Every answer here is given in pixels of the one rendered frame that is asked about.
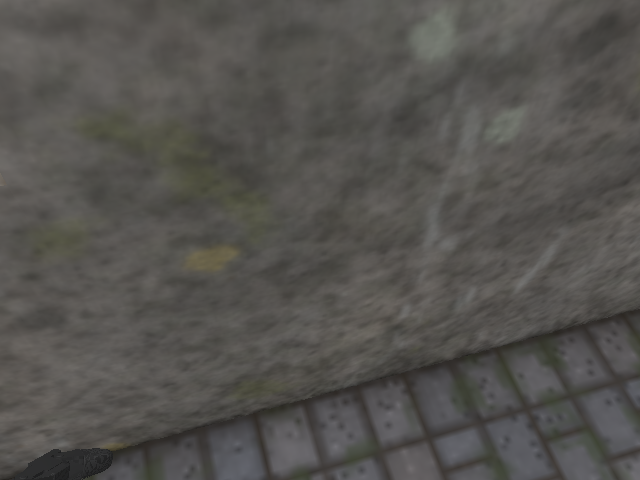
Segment robot left hand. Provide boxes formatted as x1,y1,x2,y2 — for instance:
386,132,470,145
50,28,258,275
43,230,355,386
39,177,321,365
12,448,113,480

